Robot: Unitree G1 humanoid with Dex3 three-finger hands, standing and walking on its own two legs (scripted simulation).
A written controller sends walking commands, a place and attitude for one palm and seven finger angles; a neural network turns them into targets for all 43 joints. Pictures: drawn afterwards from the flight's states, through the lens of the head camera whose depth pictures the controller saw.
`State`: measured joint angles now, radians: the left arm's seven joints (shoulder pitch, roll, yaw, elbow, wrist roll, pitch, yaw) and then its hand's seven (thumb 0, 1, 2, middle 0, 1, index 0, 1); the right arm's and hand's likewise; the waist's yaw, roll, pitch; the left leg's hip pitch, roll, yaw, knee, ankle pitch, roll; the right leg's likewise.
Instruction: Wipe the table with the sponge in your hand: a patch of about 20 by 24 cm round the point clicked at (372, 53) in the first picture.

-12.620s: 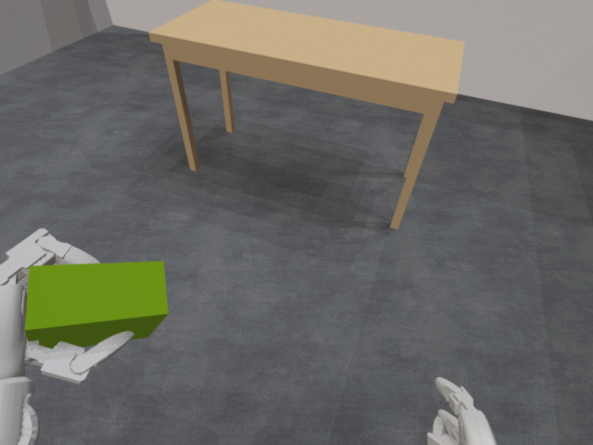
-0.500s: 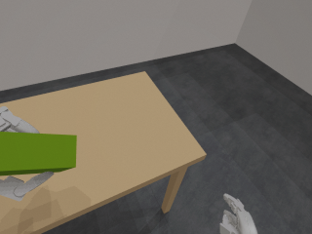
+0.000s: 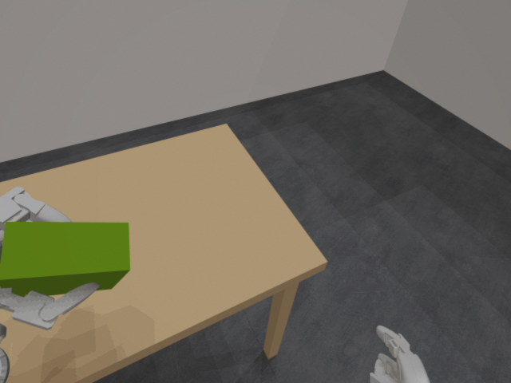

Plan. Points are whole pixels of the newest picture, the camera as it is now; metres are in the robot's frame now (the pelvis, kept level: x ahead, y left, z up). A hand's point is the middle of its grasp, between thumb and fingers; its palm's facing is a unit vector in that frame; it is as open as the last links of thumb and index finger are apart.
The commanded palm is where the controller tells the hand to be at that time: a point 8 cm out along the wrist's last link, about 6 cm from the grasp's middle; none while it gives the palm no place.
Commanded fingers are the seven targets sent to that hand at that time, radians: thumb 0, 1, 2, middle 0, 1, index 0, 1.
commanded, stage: shuffle to correct the standing spot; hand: left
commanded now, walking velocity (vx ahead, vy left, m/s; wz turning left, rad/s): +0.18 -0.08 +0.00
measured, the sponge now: (85, 260) +0.23 +0.21 +0.15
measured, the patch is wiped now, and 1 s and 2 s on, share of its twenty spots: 0.00 0.00 0.00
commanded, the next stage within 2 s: come to a stop and stand still in 0.04 s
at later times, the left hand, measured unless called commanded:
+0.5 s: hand out of the picture +0.22 +0.29 +0.18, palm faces +0.45 -0.78 -0.44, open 9.9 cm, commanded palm +0.15 +0.28 +0.18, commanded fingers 0.00 0.10 1.30 -1.20 -1.60 -1.20 -1.60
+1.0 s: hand out of the picture +0.14 +0.33 +0.17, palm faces +0.42 -0.84 -0.35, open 9.9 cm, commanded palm +0.09 +0.36 +0.18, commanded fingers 0.00 0.10 1.30 -1.20 -1.60 -1.20 -1.60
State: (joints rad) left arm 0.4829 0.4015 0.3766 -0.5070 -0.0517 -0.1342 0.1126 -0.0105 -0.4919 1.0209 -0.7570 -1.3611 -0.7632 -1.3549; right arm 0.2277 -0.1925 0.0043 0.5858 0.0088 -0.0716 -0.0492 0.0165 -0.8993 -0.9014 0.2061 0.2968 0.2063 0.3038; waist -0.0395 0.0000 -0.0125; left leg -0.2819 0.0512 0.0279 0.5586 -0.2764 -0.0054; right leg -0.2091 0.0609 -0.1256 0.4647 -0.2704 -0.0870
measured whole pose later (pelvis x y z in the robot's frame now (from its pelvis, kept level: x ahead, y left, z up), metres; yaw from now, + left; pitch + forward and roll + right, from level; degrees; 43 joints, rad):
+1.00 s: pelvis -0.07 +0.08 +0.00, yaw +1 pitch -3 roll -2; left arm 0.36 0.37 0.36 -0.44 -0.01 -0.24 0.09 -0.01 -0.49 1.02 -0.76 -1.36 -0.77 -1.35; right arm 0.25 -0.17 0.02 0.60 0.01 -0.18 0.00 0.02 -0.90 -0.90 0.21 0.30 0.21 0.30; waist 0.04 -0.04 0.06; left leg -0.28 -0.05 0.05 0.47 -0.16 0.08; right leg -0.25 0.00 -0.02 0.49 -0.27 -0.01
